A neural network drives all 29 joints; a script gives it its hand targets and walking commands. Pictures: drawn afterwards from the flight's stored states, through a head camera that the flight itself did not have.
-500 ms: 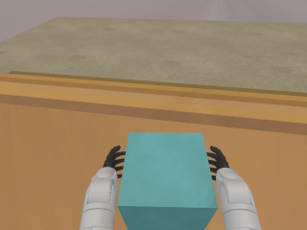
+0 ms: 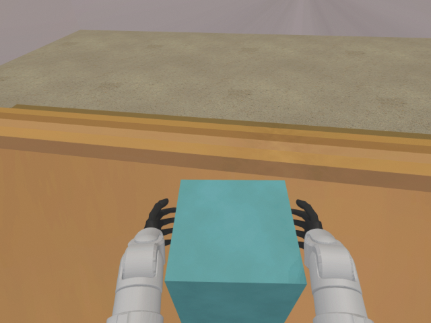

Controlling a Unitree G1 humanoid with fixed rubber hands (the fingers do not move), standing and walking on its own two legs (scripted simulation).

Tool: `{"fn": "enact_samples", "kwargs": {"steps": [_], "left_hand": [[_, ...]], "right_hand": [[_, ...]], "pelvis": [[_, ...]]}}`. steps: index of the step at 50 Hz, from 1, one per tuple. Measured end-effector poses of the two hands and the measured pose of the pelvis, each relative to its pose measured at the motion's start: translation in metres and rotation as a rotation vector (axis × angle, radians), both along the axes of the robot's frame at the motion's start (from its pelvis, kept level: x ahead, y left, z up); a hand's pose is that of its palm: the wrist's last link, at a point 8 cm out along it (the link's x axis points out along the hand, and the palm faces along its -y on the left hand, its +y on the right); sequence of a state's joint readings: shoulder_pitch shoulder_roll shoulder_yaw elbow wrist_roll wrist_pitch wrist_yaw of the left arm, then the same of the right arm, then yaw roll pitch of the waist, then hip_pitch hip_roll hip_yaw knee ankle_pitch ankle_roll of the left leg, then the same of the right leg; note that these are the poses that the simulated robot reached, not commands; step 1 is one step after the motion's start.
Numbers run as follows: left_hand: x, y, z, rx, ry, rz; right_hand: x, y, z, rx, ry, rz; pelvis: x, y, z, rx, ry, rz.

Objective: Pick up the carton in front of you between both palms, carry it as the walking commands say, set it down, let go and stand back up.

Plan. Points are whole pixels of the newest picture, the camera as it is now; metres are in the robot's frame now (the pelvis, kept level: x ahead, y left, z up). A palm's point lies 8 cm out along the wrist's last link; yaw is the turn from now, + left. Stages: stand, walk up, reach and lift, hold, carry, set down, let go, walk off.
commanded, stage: hold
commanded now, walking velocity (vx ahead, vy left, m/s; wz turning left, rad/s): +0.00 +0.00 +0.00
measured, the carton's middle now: (231, 255) +0.29 +0.00 -0.02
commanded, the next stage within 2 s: carry in 0.54 s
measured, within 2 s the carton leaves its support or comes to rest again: neither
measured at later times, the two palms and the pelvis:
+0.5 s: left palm (154, 234) +0.29 +0.15 +0.05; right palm (312, 235) +0.29 -0.15 +0.05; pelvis +0.01 +0.00 +0.00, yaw +0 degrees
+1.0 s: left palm (164, 183) +0.41 +0.15 +0.07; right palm (302, 187) +0.40 -0.15 +0.07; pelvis +0.14 +0.01 -0.01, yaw +1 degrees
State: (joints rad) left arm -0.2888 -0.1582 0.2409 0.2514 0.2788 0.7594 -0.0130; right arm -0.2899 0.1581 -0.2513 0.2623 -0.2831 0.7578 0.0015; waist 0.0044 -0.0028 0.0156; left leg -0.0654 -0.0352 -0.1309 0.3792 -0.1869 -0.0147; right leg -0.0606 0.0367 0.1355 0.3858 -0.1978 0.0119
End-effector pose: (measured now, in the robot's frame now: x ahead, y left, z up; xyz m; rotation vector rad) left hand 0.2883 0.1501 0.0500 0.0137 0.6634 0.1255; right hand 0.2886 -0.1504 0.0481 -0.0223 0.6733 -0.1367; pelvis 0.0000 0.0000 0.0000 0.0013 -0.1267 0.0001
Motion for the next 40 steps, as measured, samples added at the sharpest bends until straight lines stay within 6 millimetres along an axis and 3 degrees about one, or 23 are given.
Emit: {"fn": "enact_samples", "kwargs": {"steps": [29, 35, 40], "left_hand": [[0.007, -0.001, -0.001, 0.010, -0.004, -0.008], [0.022, 0.001, 0.006, -0.002, -0.044, -0.003], [0.045, 0.011, 0.014, -0.022, -0.052, 0.009]], "right_hand": [[0.007, -0.001, 0.000, -0.010, -0.004, 0.006], [0.021, 0.001, 0.007, 0.001, -0.044, -0.010], [0.045, 0.012, 0.019, 0.015, -0.053, -0.024]], "pelvis": [[0.010, 0.000, -0.001, -0.001, 0.046, 0.000], [0.026, 0.004, -0.008, -0.004, 0.127, 0.008], [0.054, 0.013, -0.014, 0.012, 0.167, -0.012]]}}
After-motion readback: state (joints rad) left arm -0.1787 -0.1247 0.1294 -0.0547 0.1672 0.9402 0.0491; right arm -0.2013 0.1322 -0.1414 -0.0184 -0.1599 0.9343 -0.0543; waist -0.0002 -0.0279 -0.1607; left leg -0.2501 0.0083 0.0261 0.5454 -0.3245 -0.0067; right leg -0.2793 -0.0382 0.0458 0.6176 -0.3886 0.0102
